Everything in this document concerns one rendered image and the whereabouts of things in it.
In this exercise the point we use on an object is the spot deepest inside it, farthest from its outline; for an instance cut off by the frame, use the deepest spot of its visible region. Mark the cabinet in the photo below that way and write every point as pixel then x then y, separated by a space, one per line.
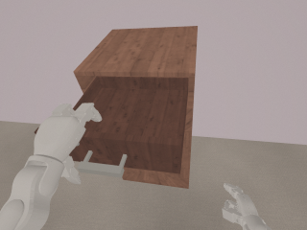
pixel 162 52

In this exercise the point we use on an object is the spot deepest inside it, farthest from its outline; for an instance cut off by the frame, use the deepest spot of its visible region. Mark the left robot forearm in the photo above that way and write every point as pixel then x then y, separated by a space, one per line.
pixel 28 207

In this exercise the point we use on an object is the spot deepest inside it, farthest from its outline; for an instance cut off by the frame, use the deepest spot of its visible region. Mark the right robot forearm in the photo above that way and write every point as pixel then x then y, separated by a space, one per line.
pixel 253 222

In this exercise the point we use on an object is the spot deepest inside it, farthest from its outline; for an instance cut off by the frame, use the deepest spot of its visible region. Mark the robot left hand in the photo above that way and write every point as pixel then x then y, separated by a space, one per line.
pixel 59 134

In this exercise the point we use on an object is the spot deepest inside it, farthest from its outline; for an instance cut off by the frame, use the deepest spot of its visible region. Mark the handle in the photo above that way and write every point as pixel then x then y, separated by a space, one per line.
pixel 102 169

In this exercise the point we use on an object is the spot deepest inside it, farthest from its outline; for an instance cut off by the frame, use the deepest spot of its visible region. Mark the robot right hand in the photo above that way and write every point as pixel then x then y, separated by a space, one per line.
pixel 235 211

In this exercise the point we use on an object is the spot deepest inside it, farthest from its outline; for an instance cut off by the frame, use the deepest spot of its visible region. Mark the drawer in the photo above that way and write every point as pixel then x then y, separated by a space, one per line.
pixel 142 117

